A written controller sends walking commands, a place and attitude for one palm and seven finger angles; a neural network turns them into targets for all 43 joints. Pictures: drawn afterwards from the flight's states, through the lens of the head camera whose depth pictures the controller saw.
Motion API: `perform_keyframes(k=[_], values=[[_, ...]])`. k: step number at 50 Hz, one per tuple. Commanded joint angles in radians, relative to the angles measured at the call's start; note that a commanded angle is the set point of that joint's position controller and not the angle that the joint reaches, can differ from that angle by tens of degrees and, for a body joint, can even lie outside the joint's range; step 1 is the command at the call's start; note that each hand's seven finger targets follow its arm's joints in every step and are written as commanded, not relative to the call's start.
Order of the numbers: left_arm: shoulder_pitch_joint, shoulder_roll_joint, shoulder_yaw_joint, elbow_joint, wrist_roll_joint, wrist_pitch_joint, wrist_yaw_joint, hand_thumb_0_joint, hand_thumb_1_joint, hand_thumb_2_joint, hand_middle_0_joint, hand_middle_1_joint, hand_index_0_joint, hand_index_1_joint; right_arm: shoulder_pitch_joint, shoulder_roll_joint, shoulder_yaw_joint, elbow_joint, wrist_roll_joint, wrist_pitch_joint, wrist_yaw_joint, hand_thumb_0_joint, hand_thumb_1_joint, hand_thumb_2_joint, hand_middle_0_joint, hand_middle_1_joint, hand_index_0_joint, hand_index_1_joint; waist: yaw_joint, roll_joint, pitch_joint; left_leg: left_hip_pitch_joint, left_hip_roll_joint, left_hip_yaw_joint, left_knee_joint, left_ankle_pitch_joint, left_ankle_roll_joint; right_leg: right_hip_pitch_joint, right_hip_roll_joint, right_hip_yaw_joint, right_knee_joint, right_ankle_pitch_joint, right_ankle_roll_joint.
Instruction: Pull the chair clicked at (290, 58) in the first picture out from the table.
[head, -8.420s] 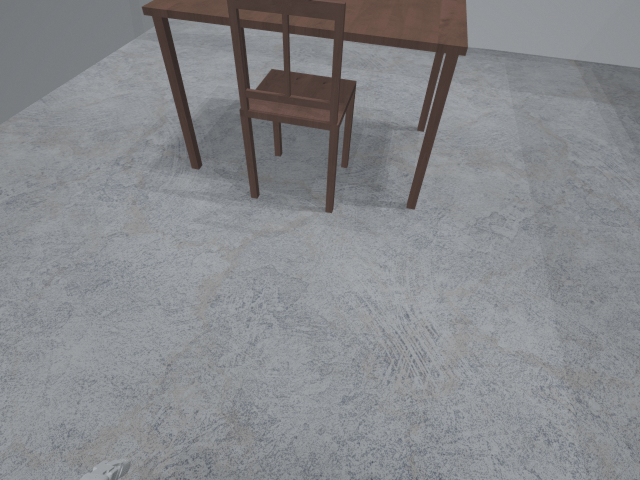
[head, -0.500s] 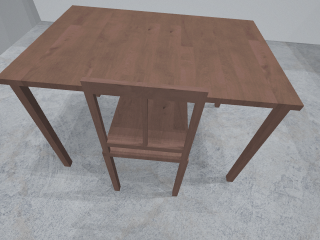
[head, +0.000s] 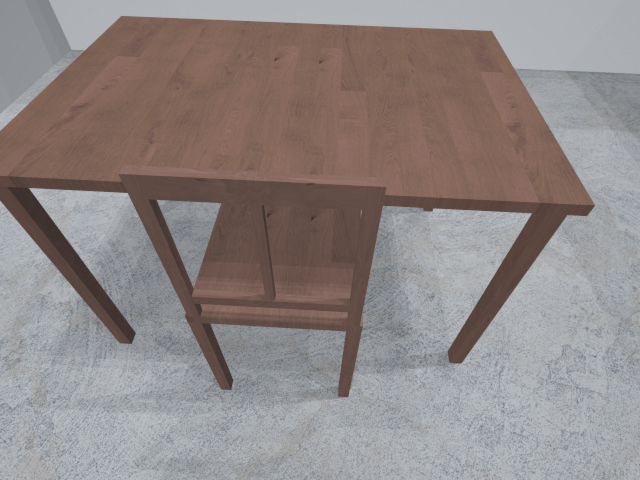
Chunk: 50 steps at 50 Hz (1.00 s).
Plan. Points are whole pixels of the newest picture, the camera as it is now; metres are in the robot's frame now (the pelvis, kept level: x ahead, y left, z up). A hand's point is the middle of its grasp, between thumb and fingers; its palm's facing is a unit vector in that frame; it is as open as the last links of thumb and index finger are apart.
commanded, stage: shuffle to correct the standing spot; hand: left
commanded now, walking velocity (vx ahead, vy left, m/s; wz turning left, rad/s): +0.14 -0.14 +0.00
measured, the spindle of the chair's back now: (264, 256) +0.50 +0.13 -0.08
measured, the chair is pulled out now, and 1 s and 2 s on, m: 0.00 0.00 0.00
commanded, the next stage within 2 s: come to a stop and stand still in 0.10 s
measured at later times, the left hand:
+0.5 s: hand out of the picture +0.07 +0.13 -0.18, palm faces +0.07 -0.98 -0.18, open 7.3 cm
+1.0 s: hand out of the picture +0.06 +0.14 -0.18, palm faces +0.10 -0.97 -0.21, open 7.3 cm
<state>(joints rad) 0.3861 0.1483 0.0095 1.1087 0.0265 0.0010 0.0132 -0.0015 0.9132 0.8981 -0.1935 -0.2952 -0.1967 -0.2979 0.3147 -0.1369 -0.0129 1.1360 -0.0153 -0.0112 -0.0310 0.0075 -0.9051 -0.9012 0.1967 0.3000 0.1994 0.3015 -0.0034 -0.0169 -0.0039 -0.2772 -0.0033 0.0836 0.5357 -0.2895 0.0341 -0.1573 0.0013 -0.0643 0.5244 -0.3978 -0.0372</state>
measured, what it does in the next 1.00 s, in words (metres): steps on the spot: left foot, then right foot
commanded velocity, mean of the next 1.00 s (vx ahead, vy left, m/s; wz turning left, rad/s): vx -0.02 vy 0.03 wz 0.00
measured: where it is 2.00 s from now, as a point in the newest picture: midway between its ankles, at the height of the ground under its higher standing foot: outside the picture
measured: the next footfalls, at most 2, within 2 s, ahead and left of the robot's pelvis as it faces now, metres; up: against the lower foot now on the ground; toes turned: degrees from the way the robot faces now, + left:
left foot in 0.26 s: +0.12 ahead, +0.07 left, +0.00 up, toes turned +8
right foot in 0.58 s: +0.12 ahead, -0.20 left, +0.00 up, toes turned -1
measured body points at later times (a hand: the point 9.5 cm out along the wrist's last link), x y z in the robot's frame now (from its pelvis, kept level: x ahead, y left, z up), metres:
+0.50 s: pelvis +0.06 -0.04 +0.00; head +0.09 -0.02 +0.45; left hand +0.07 +0.18 -0.16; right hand +0.13 -0.27 -0.14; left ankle +0.08 +0.06 -0.73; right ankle +0.05 -0.18 -0.70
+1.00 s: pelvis +0.03 -0.05 +0.00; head +0.06 -0.03 +0.44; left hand +0.06 +0.19 -0.17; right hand +0.11 -0.29 -0.14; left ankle +0.03 +0.05 -0.73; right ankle +0.07 -0.19 -0.73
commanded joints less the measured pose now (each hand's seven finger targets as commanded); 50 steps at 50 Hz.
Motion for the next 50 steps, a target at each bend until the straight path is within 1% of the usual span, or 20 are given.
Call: perform_keyframes(k=[1, 5, 9, 11, 12, 13, 14, 15, 18, 27, 28, 30, 31, 33, 39, 43, 46, 48, 49, 50], values=[[0.209, 0.094, 0.024, 0.016, 0.003, -0.024, 0.022, 0.0, 0.9, 0.9, -0.2, -0.3, -0.2, -0.3, -0.105, -0.058, -0.01, -0.095, -0.004, -0.022, -0.007, 0.0, -0.9, -0.9, 0.2, 0.3, 0.2, 0.3, 0.069, -0.227, 0.143, -0.319, 0.019, 0.019, 0.292, -0.235, 0.002, 0.112, -0.295, 0.297, -0.248, 0.528, -0.149], [0.218, 0.082, 0.022, 0.019, 0.008, -0.035, 0.032, 0.0, 0.9, 0.9, -0.2, -0.3, -0.2, -0.3, -0.122, -0.032, -0.01, -0.094, -0.002, -0.025, -0.002, 0.0, -0.9, -0.9, 0.2, 0.3, 0.2, 0.3, 0.054, -0.044, 0.109, -0.365, 0.038, 0.026, 0.415, -0.233, -0.002, 0.209, -0.257, 0.189, -0.151, 0.965, -0.197], [0.154, 0.091, 0.02, 0.003, 0.009, -0.031, 0.025, 0.0, 0.9, 0.9, -0.2, -0.3, -0.2, -0.3, -0.104, -0.019, -0.009, -0.103, 0.002, -0.024, 0.0, 0.0, -0.9, -0.9, 0.2, 0.3, 0.2, 0.3, 0.011, -0.105, 0.081, -0.167, 0.016, 0.076, 0.215, -0.119, 0.001, 0.096, -0.194, 0.123, -0.128, 0.912, -0.166], [0.1, 0.093, 0.024, -0.01, -0.003, -0.028, 0.019, 0.0, 0.9, 0.9, -0.2, -0.3, -0.2, -0.3, 0.028, -0.036, -0.011, -0.059, 0.0, -0.032, -0.013, 0.0, -0.9, -0.9, 0.2, 0.3, 0.2, 0.3, -0.052, -0.087, 0.022, 0.051, -0.014, 0.086, 0.014, 0.08, 0.008, 0.049, -0.133, 0.069, 0.017, 0.932, -0.112], [0.104, 0.084, 0.022, -0.011, -0.009, -0.028, 0.018, 0.0, 0.9, 0.9, -0.2, -0.3, -0.2, -0.3, 0.106, -0.07, -0.014, -0.029, -0.002, -0.037, -0.022, 0.0, -0.9, -0.9, 0.2, 0.3, 0.2, 0.3, -0.077, -0.04, -0.038, 0.222, 0.036, 0.018, -0.054, 0.283, 0.026, -0.018, -0.112, 0.066, 0.156, 0.863, -0.067], [0.128, 0.05, 0.019, -0.019, -0.023, -0.03, 0.018, 0.0, 0.9, 0.9, -0.2, -0.3, -0.2, -0.3, 0.163, -0.146, -0.026, -0.028, -0.011, -0.043, -0.033, 0.0, -0.9, -0.9, 0.2, 0.3, 0.2, 0.3, -0.086, 0.128, -0.098, 0.371, 0.265, -0.253, -0.058, 0.65, 0.133, -0.192, -0.033, 0.022, 0.366, 0.502, -0.003], [0.14, 0.022, 0.005, -0.042, -0.028, -0.032, 0.025, 0.0, 0.9, 0.9, -0.2, -0.3, -0.2, -0.3, 0.184, -0.184, -0.025, -0.036, 0.004, -0.039, -0.037, 0.0, -0.9, -0.9, 0.2, 0.3, 0.2, 0.3, -0.068, 0.245, -0.128, 0.378, 0.464, -0.441, -0.12, 1.034, 0.275, -0.274, 0.008, 0.036, 0.57, -0.19, 0.029], [0.124, 0.053, 0.019, -0.049, -0.018, -0.018, 0.037, 0.0, 0.9, 0.9, -0.2, -0.3, -0.2, -0.3, 0.116, -0.179, -0.019, -0.06, 0.01, -0.026, -0.029, 0.0, -0.9, -0.9, 0.2, 0.3, 0.2, 0.3, -0.043, 0.143, -0.08, 0.229, 0.468, -0.368, -0.149, 0.924, 0.296, -0.221, -0.02, 0.108, 0.606, -0.235, 0.011], [0.068, 0.009, 0.018, -0.037, -0.004, 0.01, 0.031, 0.0, 0.9, 0.9, -0.2, -0.3, -0.2, -0.3, -0.052, -0.097, 0.007, -0.094, 0.002, -0.029, -0.032, 0.0, -0.9, -0.9, 0.2, 0.3, 0.2, 0.3, 0.019, 0.154, 0.131, -0.068, 0.334, -0.234, -0.244, 0.649, 0.194, -0.171, -0.072, 0.095, 0.488, -0.117, 0.039], [0.054, 0.042, 0.025, -0.07, 0.0, 0.011, 0.025, 0.0, 0.9, 0.9, -0.2, -0.3, -0.2, -0.3, -0.11, -0.152, -0.037, -0.144, 0.001, 0.004, -0.006, 0.0, -0.9, -0.9, 0.2, 0.3, 0.2, 0.3, 0.049, 0.124, 0.012, -0.011, 0.199, -0.098, -0.124, 0.31, 0.079, -0.035, -0.049, 0.0, 0.016, 0.194, 0.071], [0.047, 0.075, 0.029, -0.083, 0.003, 0.001, 0.026, 0.0, 0.9, 0.9, -0.2, -0.3, -0.2, -0.3, -0.11, -0.136, -0.038, -0.151, 0.003, 0.008, -0.001, 0.0, -0.9, -0.9, 0.2, 0.3, 0.2, 0.3, 0.046, 0.062, 0.006, 0.01, 0.144, -0.072, -0.065, 0.23, 0.031, -0.054, -0.074, 0.061, -0.067, 0.283, 0.06], [-0.035, 0.183, 0.038, -0.12, 0.004, -0.013, 0.024, 0.0, 0.9, 0.9, -0.2, -0.3, -0.2, -0.3, -0.064, -0.084, -0.034, -0.166, 0.009, 0.026, 0.009, 0.0, -0.9, -0.9, 0.2, 0.3, 0.2, 0.3, -0.001, -0.144, 0.02, -0.021, 0.022, 0.0, 0.029, -0.072, -0.045, -0.124, -0.273, 0.287, -0.173, 0.378, -0.039], [-0.066, 0.216, 0.044, -0.135, 0.002, -0.01, 0.02, 0.0, 0.9, 0.9, -0.2, -0.3, -0.2, -0.3, -0.053, -0.081, -0.037, -0.164, 0.005, 0.034, 0.013, 0.0, -0.9, -0.9, 0.2, 0.3, 0.2, 0.3, -0.004, -0.128, 0.014, 0.016, 0.008, -0.005, 0.067, -0.107, -0.05, -0.168, -0.325, 0.308, -0.203, 0.353, -0.077], [-0.082, 0.22, 0.054, -0.144, 0.003, -0.012, 0.025, 0.0, 0.9, 0.9, -0.2, -0.3, -0.2, -0.3, -0.085, -0.096, -0.039, -0.17, -0.003, 0.044, 0.013, 0.0, -0.9, -0.9, 0.2, 0.3, 0.2, 0.3, 0.02, -0.212, 0.021, -0.056, 0.011, -0.018, 0.177, -0.156, -0.054, -0.102, -0.32, 0.317, -0.181, 0.524, -0.109], [-0.026, 0.231, 0.076, -0.143, 0.008, -0.005, 0.043, 0.0, 0.9, 0.9, -0.2, -0.3, -0.2, -0.3, -0.129, -0.111, -0.043, -0.202, 0.006, 0.045, 0.014, 0.0, -0.9, -0.9, 0.2, 0.3, 0.2, 0.3, 0.07, -0.179, -0.026, -0.196, -0.016, -0.061, 0.355, -0.231, -0.068, 0.097, -0.351, 0.274, -0.09, 0.907, -0.181], [-0.077, 0.235, 0.079, -0.171, 0.011, 0.005, 0.042, 0.0, 0.9, 0.9, -0.2, -0.3, -0.2, -0.3, -0.093, -0.091, -0.039, -0.207, 0.012, 0.038, 0.015, 0.0, -0.9, -0.9, 0.2, 0.3, 0.2, 0.3, 0.042, -0.18, -0.049, -0.069, -0.019, -0.048, 0.141, -0.142, -0.067, 0.02, -0.316, 0.244, -0.073, 0.731, -0.146], [-0.139, 0.207, 0.071, -0.189, -0.003, 0.018, 0.033, 0.0, 0.9, 0.9, -0.2, -0.3, -0.2, -0.3, 0.012, -0.094, -0.034, -0.165, 0.011, 0.024, 0.013, 0.0, -0.9, -0.9, 0.2, 0.3, 0.2, 0.3, -0.012, -0.129, -0.051, 0.203, -0.015, -0.017, -0.145, 0.102, -0.054, -0.164, -0.206, 0.171, -0.025, 0.372, -0.044], [-0.124, 0.106, 0.051, -0.21, -0.012, 0.033, 0.029, 0.0, 0.9, 0.9, -0.2, -0.3, -0.2, -0.3, -0.008, -0.197, -0.049, -0.184, -0.004, 0.012, 0.008, 0.0, -0.9, -0.9, 0.2, 0.3, 0.2, 0.3, -0.001, 0.269, -0.007, 0.153, 0.262, -0.325, -0.269, 0.273, 0.057, -0.284, -0.042, 0.033, 0.185, -0.083, 0.053], [-0.137, 0.113, 0.052, -0.214, -0.007, 0.038, 0.033, 0.0, 0.9, 0.9, -0.2, -0.3, -0.2, -0.3, -0.038, -0.204, -0.048, -0.204, -0.007, 0.022, 0.006, 0.0, -0.9, -0.9, 0.2, 0.3, 0.2, 0.3, -0.004, 0.221, 0.026, 0.019, 0.319, -0.343, -0.286, 0.284, 0.137, -0.219, -0.035, 0.053, 0.317, -0.162, 0.053], [-0.145, 0.106, 0.051, -0.199, -0.005, 0.042, 0.034, 0.0, 0.9, 0.9, -0.2, -0.3, -0.2, -0.3, -0.084, -0.177, -0.036, -0.203, -0.01, 0.015, 0.001, 0.0, -0.9, -0.9, 0.2, 0.3, 0.2, 0.3, 0.01, 0.21, 0.04, -0.042, 0.296, -0.328, -0.308, 0.252, 0.162, -0.194, -0.047, 0.083, 0.378, -0.138, 0.047]])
